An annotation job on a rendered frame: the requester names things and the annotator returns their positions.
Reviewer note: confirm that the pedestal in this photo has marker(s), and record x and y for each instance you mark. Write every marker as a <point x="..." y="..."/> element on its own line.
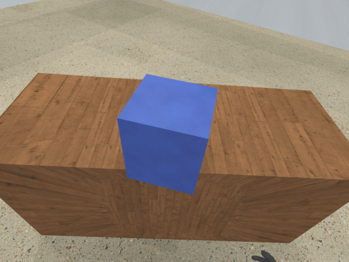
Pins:
<point x="275" y="165"/>

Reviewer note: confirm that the carton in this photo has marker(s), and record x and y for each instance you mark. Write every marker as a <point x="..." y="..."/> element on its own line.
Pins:
<point x="164" y="130"/>

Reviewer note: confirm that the robot right hand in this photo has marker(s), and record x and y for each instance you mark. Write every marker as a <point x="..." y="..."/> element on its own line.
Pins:
<point x="266" y="255"/>

